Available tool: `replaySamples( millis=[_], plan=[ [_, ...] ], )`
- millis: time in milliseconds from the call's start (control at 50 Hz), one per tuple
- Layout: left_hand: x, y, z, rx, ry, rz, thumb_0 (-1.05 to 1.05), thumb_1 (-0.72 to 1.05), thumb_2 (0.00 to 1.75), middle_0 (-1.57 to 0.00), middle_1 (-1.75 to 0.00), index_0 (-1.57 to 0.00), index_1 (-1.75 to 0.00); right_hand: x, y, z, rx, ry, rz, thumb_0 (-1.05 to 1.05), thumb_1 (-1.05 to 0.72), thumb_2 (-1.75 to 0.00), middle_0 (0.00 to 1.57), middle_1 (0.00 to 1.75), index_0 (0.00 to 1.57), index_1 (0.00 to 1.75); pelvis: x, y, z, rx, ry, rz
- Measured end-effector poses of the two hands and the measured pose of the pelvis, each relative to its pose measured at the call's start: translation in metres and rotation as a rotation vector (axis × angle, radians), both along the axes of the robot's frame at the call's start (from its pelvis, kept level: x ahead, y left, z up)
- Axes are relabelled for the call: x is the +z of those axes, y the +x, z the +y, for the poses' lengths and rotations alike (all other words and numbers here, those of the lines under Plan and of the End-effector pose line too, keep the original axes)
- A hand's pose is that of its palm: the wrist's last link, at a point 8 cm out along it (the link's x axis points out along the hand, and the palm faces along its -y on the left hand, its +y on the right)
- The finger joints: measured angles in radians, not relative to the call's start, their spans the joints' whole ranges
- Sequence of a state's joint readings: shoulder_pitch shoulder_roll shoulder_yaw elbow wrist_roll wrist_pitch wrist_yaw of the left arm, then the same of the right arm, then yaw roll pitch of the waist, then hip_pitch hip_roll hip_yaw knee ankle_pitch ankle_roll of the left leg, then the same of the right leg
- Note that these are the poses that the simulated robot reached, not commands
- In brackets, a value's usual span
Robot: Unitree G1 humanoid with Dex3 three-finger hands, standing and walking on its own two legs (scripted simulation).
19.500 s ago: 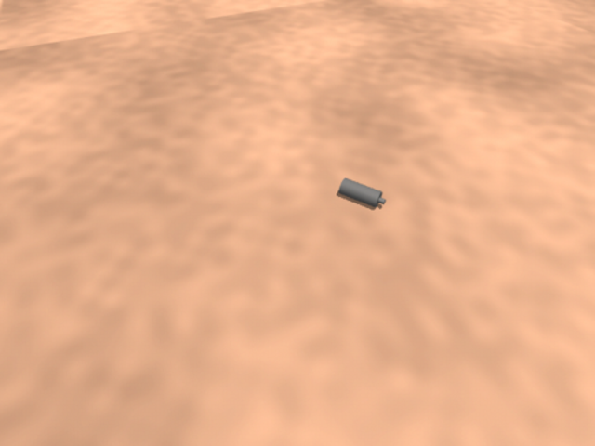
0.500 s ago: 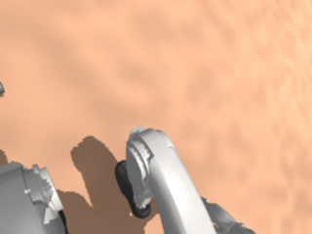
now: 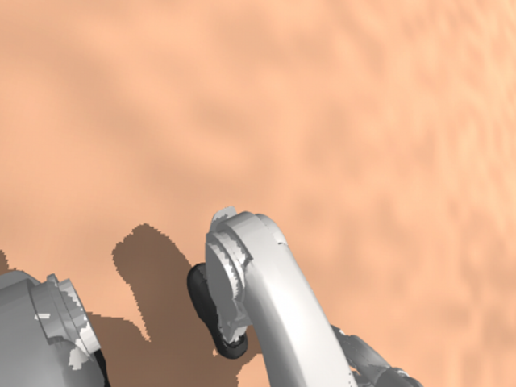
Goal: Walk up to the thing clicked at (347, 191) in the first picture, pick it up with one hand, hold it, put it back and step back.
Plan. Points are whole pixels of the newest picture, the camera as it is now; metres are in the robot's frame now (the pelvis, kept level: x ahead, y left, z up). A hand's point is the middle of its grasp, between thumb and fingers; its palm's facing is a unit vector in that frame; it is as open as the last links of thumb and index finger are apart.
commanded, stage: close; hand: left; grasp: from above
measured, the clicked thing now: out of the picture +0.46 +0.33 -0.27
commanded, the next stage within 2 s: settle in 0.56 s
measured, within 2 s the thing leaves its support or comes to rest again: leaves its support in 0.92 s
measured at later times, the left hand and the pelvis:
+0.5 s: hand out of the picture +0.45 +0.33 -0.25, palm faces -0.45 -0.13 -0.88, open 11.0 cm; pelvis +0.00 +0.00 +0.00, yaw +0 degrees
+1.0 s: hand out of the picture +0.45 +0.34 -0.23, palm faces -0.43 -0.13 -0.90, open 10.9 cm; pelvis +0.00 +0.00 +0.00, yaw +0 degrees
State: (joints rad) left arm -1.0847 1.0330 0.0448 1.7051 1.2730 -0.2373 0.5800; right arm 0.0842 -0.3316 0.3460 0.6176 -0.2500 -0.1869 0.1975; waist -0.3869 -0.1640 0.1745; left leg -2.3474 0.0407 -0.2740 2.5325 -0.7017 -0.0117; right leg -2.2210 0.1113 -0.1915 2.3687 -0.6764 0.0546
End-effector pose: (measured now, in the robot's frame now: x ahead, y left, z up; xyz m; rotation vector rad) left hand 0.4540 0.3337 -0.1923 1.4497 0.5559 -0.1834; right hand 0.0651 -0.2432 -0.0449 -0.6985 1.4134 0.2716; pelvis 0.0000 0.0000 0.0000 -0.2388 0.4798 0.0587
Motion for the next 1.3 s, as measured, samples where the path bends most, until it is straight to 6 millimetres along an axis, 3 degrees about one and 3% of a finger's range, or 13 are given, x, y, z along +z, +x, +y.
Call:
replaySamples(
  millis=[900,1040,1300],
  plan=[
    [0.008,0.004,0.004,0.012,0.004,0.0,-0.01,-0.07,0.46,-0.62,-0.59,-0.64,-0.54,0.0,0.002,-0.001,-0.01,-0.002,0.001,0.0,-0.91,-0.89,0.2,0.3,0.2,0.3,0.002,0.001,0.0,0.003,-0.001,0.015],
    [0.026,0.005,0.009,0.014,0.015,-0.027,-0.01,-0.08,0.45,-0.64,-0.57,-0.65,-0.52,-0.003,0.008,-0.002,-0.032,0.01,-0.018,0.0,-0.91,-0.89,0.2,0.3,0.2,0.3,0.003,0.002,-0.001,0.007,0.003,0.029],
    [0.079,0.001,0.023,0.027,0.048,-0.012,-0.01,-0.08,0.44,-0.65,-0.55,-0.67,-0.5,-0.013,0.025,-0.006,-0.117,0.048,-0.076,0.0,-0.91,-0.9,0.2,0.3,0.2,0.3,0.011,0.002,-0.002,0.034,0.025,0.07]
  ],
)
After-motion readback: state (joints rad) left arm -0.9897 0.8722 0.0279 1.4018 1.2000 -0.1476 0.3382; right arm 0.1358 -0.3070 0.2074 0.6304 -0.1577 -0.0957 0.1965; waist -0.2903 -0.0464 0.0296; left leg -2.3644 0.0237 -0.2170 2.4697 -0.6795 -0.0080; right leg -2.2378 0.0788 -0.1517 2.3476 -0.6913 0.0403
